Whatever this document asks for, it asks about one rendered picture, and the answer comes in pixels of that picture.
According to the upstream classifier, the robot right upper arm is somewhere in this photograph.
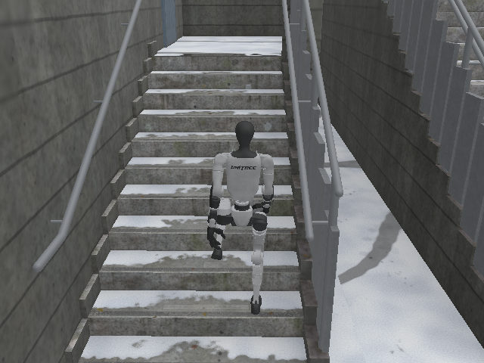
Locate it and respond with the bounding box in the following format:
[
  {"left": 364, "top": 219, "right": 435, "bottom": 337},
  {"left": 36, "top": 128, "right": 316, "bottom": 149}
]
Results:
[{"left": 260, "top": 154, "right": 274, "bottom": 195}]

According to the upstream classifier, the robot right shin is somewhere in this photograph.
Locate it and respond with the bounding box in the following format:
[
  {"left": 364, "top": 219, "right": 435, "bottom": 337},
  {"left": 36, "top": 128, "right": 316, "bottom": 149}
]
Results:
[{"left": 252, "top": 252, "right": 264, "bottom": 304}]

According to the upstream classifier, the left robot hand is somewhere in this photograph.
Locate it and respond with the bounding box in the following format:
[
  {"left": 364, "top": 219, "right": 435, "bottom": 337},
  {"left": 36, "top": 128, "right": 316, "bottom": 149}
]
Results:
[{"left": 207, "top": 226, "right": 225, "bottom": 250}]

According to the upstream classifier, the robot shin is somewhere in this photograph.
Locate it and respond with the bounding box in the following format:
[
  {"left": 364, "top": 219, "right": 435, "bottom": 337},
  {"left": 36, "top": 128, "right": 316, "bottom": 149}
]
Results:
[
  {"left": 216, "top": 223, "right": 226, "bottom": 248},
  {"left": 252, "top": 252, "right": 264, "bottom": 304}
]

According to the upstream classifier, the robot left upper arm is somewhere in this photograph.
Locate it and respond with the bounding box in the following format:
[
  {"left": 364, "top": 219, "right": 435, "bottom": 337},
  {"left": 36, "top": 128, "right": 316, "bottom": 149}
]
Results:
[{"left": 213, "top": 153, "right": 228, "bottom": 197}]

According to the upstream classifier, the robot left shin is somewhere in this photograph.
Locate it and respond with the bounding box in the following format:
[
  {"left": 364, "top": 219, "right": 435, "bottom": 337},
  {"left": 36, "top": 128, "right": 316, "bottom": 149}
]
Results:
[{"left": 216, "top": 223, "right": 226, "bottom": 248}]

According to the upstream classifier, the robot left forearm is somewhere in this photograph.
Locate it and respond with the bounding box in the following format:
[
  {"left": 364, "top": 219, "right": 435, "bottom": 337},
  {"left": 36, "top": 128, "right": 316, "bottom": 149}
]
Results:
[{"left": 207, "top": 185, "right": 220, "bottom": 228}]

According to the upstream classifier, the right robot hand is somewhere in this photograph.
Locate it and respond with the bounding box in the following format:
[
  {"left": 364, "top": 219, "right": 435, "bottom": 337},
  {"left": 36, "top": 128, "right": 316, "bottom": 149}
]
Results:
[{"left": 252, "top": 202, "right": 270, "bottom": 214}]

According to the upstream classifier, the robot right forearm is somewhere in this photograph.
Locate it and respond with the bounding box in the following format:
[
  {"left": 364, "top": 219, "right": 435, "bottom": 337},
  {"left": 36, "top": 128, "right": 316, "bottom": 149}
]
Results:
[{"left": 262, "top": 185, "right": 274, "bottom": 208}]

